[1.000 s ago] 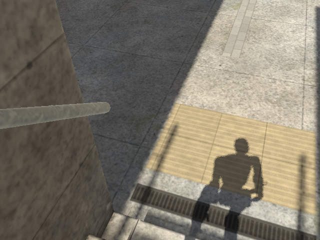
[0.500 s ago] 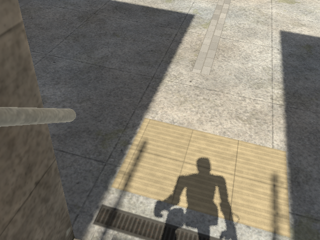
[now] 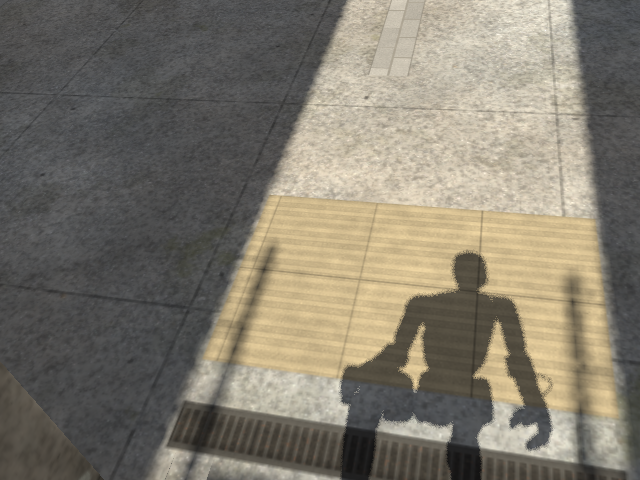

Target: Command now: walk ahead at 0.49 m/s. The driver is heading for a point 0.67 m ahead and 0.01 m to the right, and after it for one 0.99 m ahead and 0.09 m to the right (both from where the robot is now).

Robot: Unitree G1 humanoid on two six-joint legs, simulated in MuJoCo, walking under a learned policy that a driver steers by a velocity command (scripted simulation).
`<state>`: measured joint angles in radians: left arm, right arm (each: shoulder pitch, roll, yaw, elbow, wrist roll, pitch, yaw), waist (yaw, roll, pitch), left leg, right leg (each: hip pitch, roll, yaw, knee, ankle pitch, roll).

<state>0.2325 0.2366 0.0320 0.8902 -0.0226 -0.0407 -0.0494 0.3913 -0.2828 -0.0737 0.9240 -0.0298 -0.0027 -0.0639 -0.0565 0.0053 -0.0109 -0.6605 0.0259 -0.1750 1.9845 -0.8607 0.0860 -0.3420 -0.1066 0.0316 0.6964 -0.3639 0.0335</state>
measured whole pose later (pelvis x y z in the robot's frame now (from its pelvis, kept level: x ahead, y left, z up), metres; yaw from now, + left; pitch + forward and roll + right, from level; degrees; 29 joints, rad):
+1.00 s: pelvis +0.60 -0.15 -0.37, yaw -1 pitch +0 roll +4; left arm 0.15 0.22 0.04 1.05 0.02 -0.10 -0.04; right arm 0.43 -0.20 -0.03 1.07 -0.01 -0.03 -0.05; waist -0.06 0.00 0.00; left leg -0.36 -0.06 0.00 1.75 -0.89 0.08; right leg -0.27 -0.03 -0.01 0.40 -0.14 -0.06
